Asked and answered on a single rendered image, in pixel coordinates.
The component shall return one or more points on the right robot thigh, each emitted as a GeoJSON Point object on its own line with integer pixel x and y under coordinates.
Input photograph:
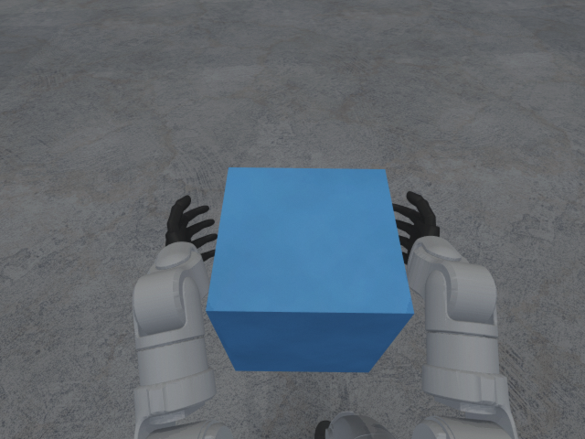
{"type": "Point", "coordinates": [357, 427]}

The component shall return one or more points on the right robot hand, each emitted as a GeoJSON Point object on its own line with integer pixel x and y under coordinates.
{"type": "Point", "coordinates": [424, 222]}

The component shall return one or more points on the carton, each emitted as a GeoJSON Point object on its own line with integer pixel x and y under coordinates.
{"type": "Point", "coordinates": [308, 273]}

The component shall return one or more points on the left robot upper arm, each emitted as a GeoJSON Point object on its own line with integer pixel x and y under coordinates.
{"type": "Point", "coordinates": [208, 429]}

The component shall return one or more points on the robot right forearm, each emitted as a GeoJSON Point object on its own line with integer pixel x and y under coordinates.
{"type": "Point", "coordinates": [462, 369]}

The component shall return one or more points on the right robot upper arm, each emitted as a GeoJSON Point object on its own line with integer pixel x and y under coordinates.
{"type": "Point", "coordinates": [442, 427]}

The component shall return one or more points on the robot left forearm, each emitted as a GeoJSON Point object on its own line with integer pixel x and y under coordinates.
{"type": "Point", "coordinates": [175, 379]}

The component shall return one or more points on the right robot shin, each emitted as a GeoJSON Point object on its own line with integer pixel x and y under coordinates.
{"type": "Point", "coordinates": [341, 414]}

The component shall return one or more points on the left robot hand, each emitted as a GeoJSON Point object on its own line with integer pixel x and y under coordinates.
{"type": "Point", "coordinates": [177, 222]}

